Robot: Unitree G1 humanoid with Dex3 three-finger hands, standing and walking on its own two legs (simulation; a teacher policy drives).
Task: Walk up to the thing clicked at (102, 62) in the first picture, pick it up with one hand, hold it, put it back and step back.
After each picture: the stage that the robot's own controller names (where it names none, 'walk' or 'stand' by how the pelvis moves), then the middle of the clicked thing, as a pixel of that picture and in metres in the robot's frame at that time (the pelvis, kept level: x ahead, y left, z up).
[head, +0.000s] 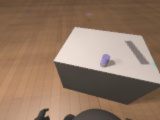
stand; (104, 61) +0.55 -0.13 -0.05
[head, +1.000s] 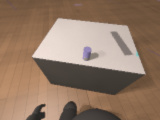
walk; (86, 54) +0.54 +0.05 -0.02
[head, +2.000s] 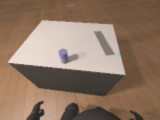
stand; (63, 56) +0.48 +0.23 +0.00
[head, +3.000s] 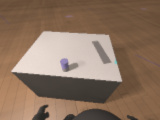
stand; (65, 65) +0.47 +0.22 -0.05
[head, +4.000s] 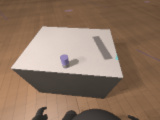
stand; (65, 61) +0.48 +0.21 -0.04
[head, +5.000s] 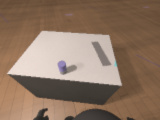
stand; (62, 67) +0.43 +0.23 -0.05
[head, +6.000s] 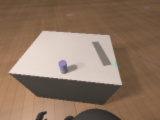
stand; (63, 67) +0.44 +0.22 -0.05
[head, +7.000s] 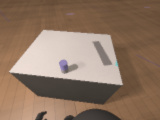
stand; (64, 66) +0.44 +0.22 -0.05
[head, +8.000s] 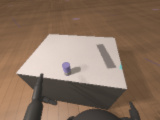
rise first; (66, 69) +0.43 +0.22 -0.05
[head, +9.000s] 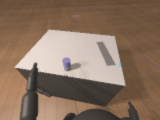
go down; (67, 64) +0.46 +0.21 -0.03
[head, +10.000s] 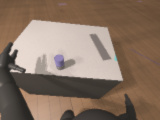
go down; (59, 62) +0.44 +0.21 +0.00
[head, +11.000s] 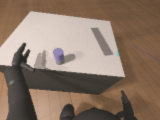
close in; (59, 57) +0.45 +0.20 +0.02
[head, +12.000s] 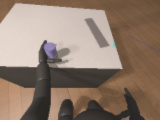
close; (51, 52) +0.46 +0.22 +0.05
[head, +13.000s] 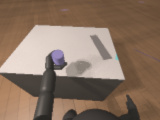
lift; (59, 59) +0.38 +0.19 +0.13
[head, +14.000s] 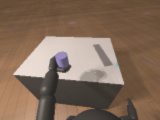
lift; (63, 62) +0.33 +0.17 +0.18
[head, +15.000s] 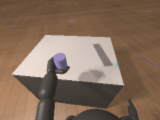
hold; (61, 64) +0.32 +0.18 +0.17
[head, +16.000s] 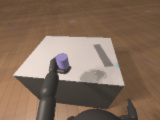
hold; (63, 64) +0.33 +0.17 +0.16
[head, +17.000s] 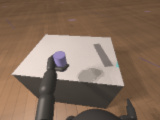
crouch; (61, 61) +0.34 +0.18 +0.16
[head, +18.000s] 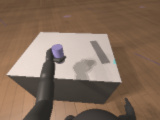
crouch; (58, 54) +0.42 +0.20 +0.15
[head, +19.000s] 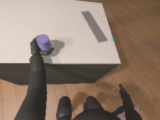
lower; (45, 45) +0.49 +0.23 +0.06
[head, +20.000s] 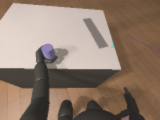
lower; (49, 53) +0.45 +0.22 +0.04
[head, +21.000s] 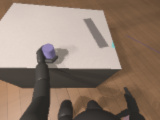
lower; (50, 53) +0.45 +0.22 +0.04
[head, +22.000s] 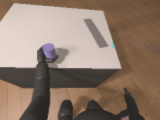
lower; (50, 53) +0.46 +0.22 +0.04
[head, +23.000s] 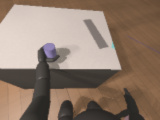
loosen; (51, 53) +0.46 +0.22 +0.04
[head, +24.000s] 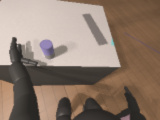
rise; (48, 50) +0.46 +0.22 +0.05
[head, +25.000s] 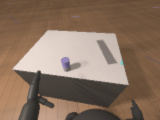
sink last; (66, 64) +0.45 +0.22 +0.00
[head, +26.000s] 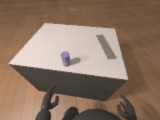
stand; (65, 59) +0.47 +0.21 +0.01
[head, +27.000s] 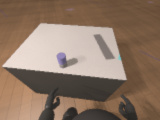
stand; (62, 60) +0.45 +0.22 +0.02
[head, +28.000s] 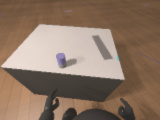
stand; (61, 60) +0.45 +0.22 +0.02
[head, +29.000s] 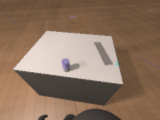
stand; (66, 65) +0.46 +0.21 -0.05
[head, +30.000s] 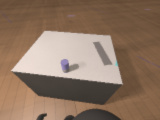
stand; (65, 66) +0.46 +0.21 -0.05
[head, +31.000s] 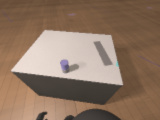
stand; (65, 66) +0.45 +0.21 -0.05
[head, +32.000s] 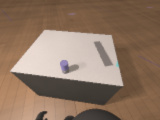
walk; (64, 67) +0.44 +0.21 -0.05
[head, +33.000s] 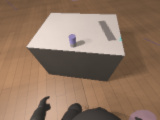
walk; (72, 41) +0.68 +0.19 -0.03
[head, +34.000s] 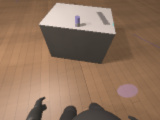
walk; (77, 21) +1.07 +0.17 -0.03
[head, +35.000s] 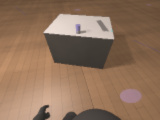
stand; (78, 29) +1.09 +0.19 -0.03
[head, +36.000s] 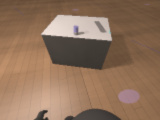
stand; (75, 30) +1.07 +0.21 -0.05
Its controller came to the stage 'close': yes
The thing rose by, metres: 0.21
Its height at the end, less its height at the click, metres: +0.00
